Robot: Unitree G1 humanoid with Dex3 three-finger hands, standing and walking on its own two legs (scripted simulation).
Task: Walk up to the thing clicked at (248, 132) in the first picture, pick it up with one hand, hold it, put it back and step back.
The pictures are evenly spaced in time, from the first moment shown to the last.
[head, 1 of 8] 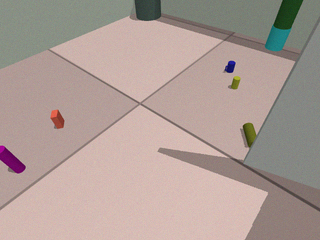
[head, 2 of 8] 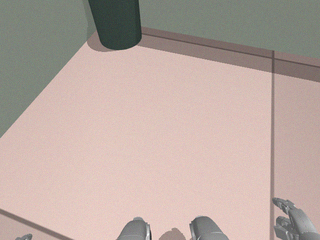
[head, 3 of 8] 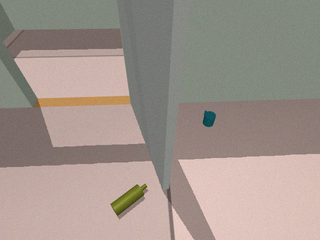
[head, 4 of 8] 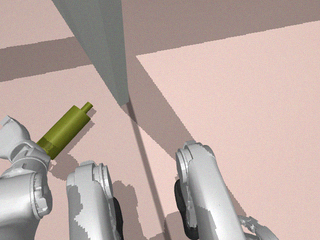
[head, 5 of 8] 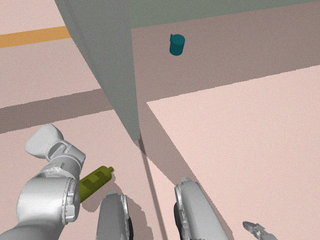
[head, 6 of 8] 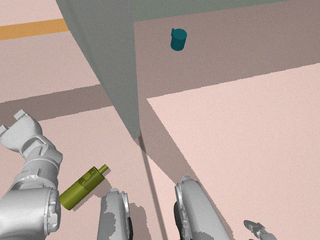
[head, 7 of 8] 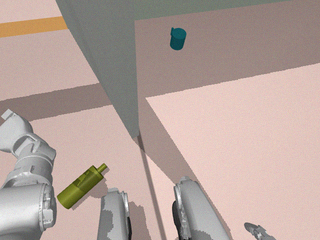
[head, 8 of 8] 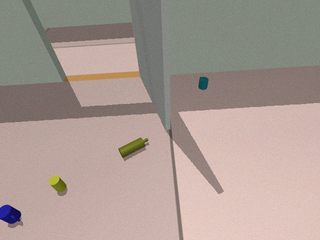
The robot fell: no
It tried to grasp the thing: yes
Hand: left
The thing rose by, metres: 0.65
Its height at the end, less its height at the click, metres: +0.00
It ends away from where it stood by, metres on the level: 0.13
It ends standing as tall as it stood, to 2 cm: yes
